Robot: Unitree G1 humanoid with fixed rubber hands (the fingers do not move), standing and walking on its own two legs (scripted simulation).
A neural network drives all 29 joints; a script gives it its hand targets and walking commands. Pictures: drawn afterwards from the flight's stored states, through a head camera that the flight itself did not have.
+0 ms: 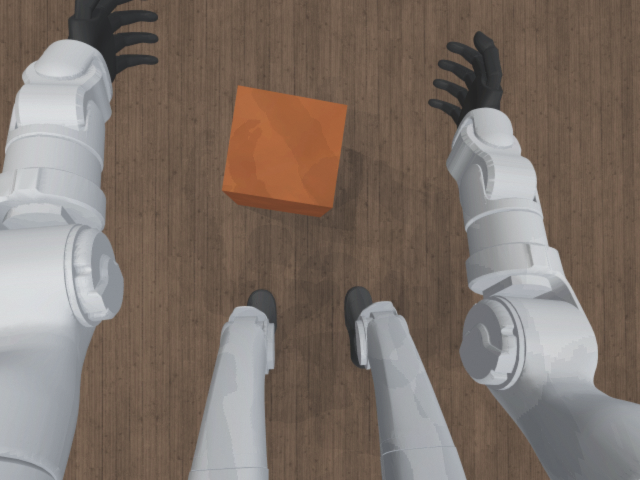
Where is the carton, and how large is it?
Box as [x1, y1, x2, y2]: [222, 85, 346, 216]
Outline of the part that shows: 238,85 222,190 238,204 314,216 322,215 332,207 346,105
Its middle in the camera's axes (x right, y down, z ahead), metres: -0.07 -0.18 +0.85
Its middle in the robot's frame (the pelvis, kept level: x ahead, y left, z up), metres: +0.53 +0.03 -0.53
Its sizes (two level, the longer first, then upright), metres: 0.210 0.200 0.250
